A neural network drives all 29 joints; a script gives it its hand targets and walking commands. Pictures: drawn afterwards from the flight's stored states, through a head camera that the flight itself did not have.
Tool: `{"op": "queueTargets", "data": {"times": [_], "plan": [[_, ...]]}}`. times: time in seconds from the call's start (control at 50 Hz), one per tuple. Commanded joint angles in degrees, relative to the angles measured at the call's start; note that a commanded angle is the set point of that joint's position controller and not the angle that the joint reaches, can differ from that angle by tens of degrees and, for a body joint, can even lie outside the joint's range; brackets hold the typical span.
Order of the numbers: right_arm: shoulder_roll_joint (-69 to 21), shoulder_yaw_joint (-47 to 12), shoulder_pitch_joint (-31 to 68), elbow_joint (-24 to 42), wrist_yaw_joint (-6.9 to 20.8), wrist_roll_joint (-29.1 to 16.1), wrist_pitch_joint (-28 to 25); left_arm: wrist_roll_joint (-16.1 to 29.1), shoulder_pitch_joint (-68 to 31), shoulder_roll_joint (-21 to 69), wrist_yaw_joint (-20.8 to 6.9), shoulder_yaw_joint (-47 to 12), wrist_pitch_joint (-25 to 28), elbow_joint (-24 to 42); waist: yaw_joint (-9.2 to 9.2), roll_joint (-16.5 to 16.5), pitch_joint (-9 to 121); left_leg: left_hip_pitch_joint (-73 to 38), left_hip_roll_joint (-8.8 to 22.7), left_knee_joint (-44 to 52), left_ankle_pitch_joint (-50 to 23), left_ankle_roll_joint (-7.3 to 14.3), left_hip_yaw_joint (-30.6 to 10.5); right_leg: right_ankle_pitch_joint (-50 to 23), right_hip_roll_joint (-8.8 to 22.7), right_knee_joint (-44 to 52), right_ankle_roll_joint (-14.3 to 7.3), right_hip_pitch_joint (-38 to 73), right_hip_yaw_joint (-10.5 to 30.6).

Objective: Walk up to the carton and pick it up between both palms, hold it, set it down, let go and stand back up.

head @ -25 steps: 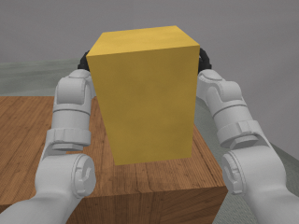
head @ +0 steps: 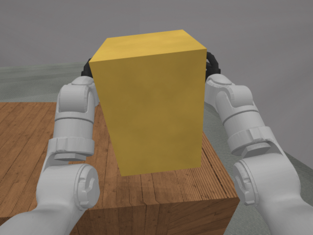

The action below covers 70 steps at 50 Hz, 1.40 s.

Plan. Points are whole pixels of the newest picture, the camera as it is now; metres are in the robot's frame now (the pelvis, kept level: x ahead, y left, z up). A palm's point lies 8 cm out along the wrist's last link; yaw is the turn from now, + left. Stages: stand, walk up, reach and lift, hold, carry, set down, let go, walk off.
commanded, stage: hold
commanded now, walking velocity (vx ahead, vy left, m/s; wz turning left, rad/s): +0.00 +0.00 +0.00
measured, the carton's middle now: (152, 101) +0.37 +0.00 +0.26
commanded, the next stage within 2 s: none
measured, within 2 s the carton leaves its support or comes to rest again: neither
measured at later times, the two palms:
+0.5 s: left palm (88, 86) +0.37 +0.15 +0.29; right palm (210, 83) +0.37 -0.13 +0.31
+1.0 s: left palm (87, 83) +0.37 +0.15 +0.30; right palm (211, 81) +0.36 -0.13 +0.32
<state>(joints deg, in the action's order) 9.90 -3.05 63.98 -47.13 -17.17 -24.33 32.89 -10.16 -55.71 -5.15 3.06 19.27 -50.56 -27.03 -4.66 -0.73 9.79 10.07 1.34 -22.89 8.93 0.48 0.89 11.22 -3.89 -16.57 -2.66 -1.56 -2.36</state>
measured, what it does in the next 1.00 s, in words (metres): stands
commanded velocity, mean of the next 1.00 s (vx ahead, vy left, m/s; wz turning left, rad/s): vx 0.00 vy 0.00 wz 0.00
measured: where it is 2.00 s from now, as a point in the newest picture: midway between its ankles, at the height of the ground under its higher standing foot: outside the picture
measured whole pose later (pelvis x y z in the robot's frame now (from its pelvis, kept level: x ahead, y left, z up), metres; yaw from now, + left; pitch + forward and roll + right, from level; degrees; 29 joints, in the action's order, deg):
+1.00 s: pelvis +0.00 +0.01 +0.00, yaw +0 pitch -4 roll -2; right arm 10.4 -2.0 64.7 -48.1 -17.0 -24.6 33.7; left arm -10.0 -57.2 -4.9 4.4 18.9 -50.3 -28.7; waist -4.5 -0.5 10.4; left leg 10.9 1.0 -23.5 8.9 0.9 0.2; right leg 10.7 -4.1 -16.6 -2.4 -2.3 -1.3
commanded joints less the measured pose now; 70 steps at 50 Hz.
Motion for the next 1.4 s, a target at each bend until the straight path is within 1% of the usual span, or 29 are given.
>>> {"op": "queueTargets", "data": {"times": [0.0, 0.12, 0.18, 0.28, 0.34, 0.5, 0.56, 0.64, 0.7, 0.76, 0.86, 1.04, 1.08, 1.16, 1.22, 1.38], "plan": [[-40.2, -10.73, 46.38, 17.94, 6.28, -9.55, 0.57, 9.58, -48.47, 34.47, -7.2, -21.17, 5.54, 10.04, -0.58, 3.77, 17.64, -14.52, -1.7, 1.04, -11.03, -1.71, -3.24, -15.39, 0.35, 3.14, 7.65, -5.33, 3.42], [-40.18, -11.41, 45.37, 19.15, 6.1, -10.03, 0.75, 9.74, -47.71, 34.73, -7.19, -21.77, 5.31, 11.71, -0.59, 3.65, 18.32, -15.05, -1.53, 0.83, -12.43, -1.94, -3.33, -16.55, 0.21, 2.87, 7.58, -4.68, 3.35], [-39.78, -11.43, 45.17, 19.3, 6.12, -10.26, 0.82, 9.8, -47.64, 35.07, -7.1, -22.31, 5.12, 12.32, -0.74, 4.3, 18.3, -15.25, -1.51, 0.79, -13.01, -2.14, -3.31, -16.48, 0.06, 2.84, 7.37, -4.7, 3.3], [-39.85, -11.63, 45.15, 19.8, 6.3, -10.24, 0.91, 9.85, -47.82, 35.12, -6.83, -22.46, 5.05, 12.65, -0.5, 4.07, 18.37, -15.38, -1.44, 0.79, -12.92, -2.06, -3.42, -15.89, 0.0, 2.93, 7.27, -4.98, 3.29], [-39.76, -11.46, 45.01, 19.64, 6.38, -10.18, 0.96, 10.04, -48.23, 35.28, -6.68, -22.88, 5.08, 13.16, -0.63, 4.49, 18.49, -15.47, -1.37, 0.73, -13.07, -2.21, -3.48, -15.54, -0.06, 2.92, 7.09, -5.11, 3.29], [-39.26, -10.85, 45.56, 18.96, 6.7, -9.9, 0.97, 10.14, -48.3, 35.49, -6.43, -22.74, 4.99, 11.74, -0.5, 4.33, 18.08, -14.92, -1.26, 1.01, -11.77, -2.06, -3.57, -13.66, -0.21, 3.15, 6.74, -5.73, 3.36], [-38.99, -10.3, 45.74, 17.72, 6.86, -9.74, 1.13, 10.09, -48.86, 35.34, -6.44, -22.23, 5.07, 10.86, -0.55, 4.19, 17.4, -14.51, -1.29, 1.28, -10.72, -1.92, -3.55, -12.42, -0.23, 3.33, 6.64, -6.35, 3.28], [-39.04, -10.07, 46.22, 17.5, 7.04, -9.69, 1.05, 10.14, -48.89, 35.53, -6.4, -21.72, 5.2, 10.06, -0.36, 4.04, 17.85, -14.47, -1.3, 1.26, -10.86, -1.92, -3.65, -12.27, -0.32, 3.37, 6.51, -6.22, 3.31], [-38.81, -9.88, 46.81, 17.94, 6.93, -9.75, 0.93, 10.32, -49.02, 35.95, -6.41, -21.99, 5.26, 9.77, -0.66, 4.28, 18.35, -14.71, -1.32, 1.06, -11.35, -2.07, -3.68, -12.76, -0.29, 3.4, 6.5, -6.07, 3.47], [-38.82, -9.58, 46.72, 16.73, 7.03, -9.62, 1.13, 10.04, -49.28, 35.6, -6.42, -21.21, 5.35, 8.73, -0.49, 3.91, 17.43, -14.26, -1.25, 1.32, -10.21, -1.94, -3.7, -11.44, -0.3, 3.55, 6.41, -6.49, 3.45], [-39.14, -9.37, 47.5, 16.76, 7.25, -9.64, 0.93, 10.5, -50.45, 35.85, -6.26, -21.36, 5.73, 8.9, -0.4, 4.18, 18.37, -14.07, -1.27, 1.2, -9.94, -1.88, -3.88, -11.13, -0.23, 3.48, 6.3, -6.68, 3.63], [-38.75, -8.47, 47.85, 14.99, 7.38, -9.37, 1.08, 10.23, -50.89, 35.52, -6.26, -20.23, 5.93, 6.93, -0.36, 4.13, 17.32, -13.19, -1.34, 1.49, -8.48, -1.8, -3.86, -9.73, -0.19, 3.68, 6.2, -7.17, 3.81], [-38.63, -8.29, 48.11, 14.98, 7.47, -9.36, 0.95, 10.41, -51.22, 35.86, -6.2, -20.46, 6.04, 6.96, -0.55, 4.44, 17.81, -13.32, -1.34, 1.39, -8.47, -1.91, -3.96, -9.6, -0.25, 3.7, 6.09, -7.35, 3.78], [-38.72, -8.25, 48.14, 14.91, 7.49, -9.43, 0.99, 10.15, -50.86, 35.57, -6.16, -19.63, 6.13, 6.29, -0.33, 3.97, 17.91, -13.34, -1.34, 1.3, -8.69, -1.73, -4.02, -10.34, -0.15, 3.68, 6.23, -7.17, 3.89], [-39.09, -8.85, 47.97, 15.67, 7.35, -9.81, 0.97, 9.96, -50.44, 35.45, -6.23, -19.44, 6.15, 6.73, -0.09, 3.8, 18.55, -13.64, -1.46, 0.96, -9.85, -1.73, -3.93, -12.18, -0.07, 3.51, 6.48, -6.47, 4.04], [-38.87, -8.79, 48.16, 16.03, 7.16, -9.65, 0.89, 9.96, -50.28, 35.58, -6.4, -19.74, 6.04, 6.56, -0.38, 3.76, 18.0, -13.58, -1.46, 1.05, -9.44, -1.78, -3.88, -11.75, 0.03, 3.67, 6.41, -6.65, 4.0]]}}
